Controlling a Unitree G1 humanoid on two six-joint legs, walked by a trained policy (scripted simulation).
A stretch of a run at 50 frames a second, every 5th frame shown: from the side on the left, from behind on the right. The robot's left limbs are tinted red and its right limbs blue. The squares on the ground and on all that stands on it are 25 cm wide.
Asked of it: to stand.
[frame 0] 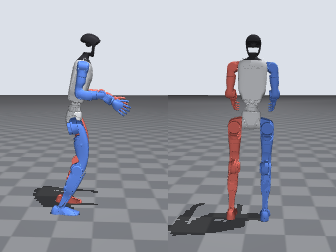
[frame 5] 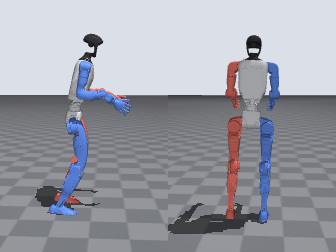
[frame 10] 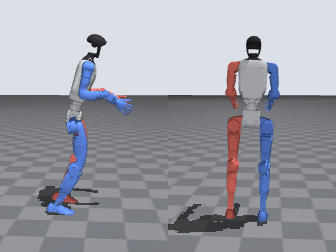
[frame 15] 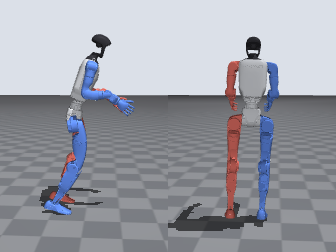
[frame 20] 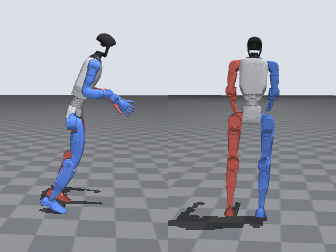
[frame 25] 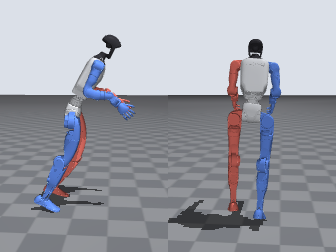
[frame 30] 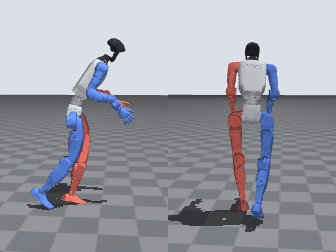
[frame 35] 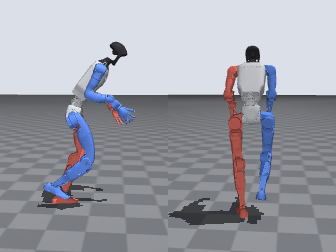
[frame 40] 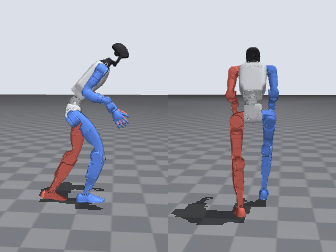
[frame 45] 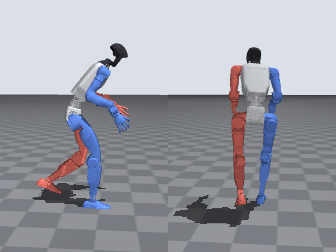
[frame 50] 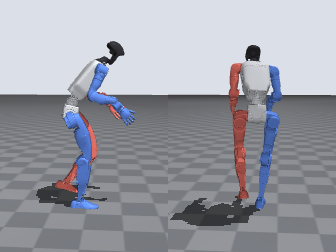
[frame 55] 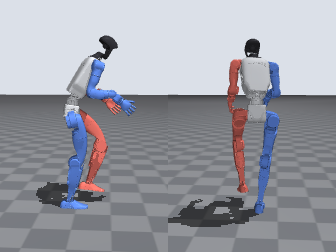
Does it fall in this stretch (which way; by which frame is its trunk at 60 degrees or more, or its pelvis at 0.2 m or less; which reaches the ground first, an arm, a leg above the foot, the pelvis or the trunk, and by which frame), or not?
no
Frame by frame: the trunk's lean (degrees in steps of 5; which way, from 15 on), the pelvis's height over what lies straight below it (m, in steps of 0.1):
0: 15 forward, 0.8
5: 15 forward, 0.8
10: 20 forward, 0.8
15: 20 forward, 0.8
20: 25 forward, 0.8
25: 30 forward, 0.8
30: 35 forward, 0.8
35: 40 forward, 0.8
40: 45 forward, 0.8
45: 40 forward, 0.8
50: 40 forward, 0.8
55: 35 forward, 0.8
